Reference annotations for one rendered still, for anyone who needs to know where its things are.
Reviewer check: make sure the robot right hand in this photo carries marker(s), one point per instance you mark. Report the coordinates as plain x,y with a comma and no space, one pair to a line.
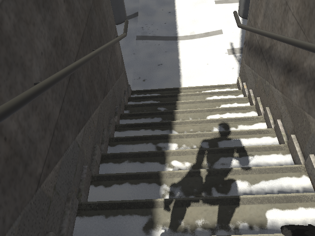
298,230

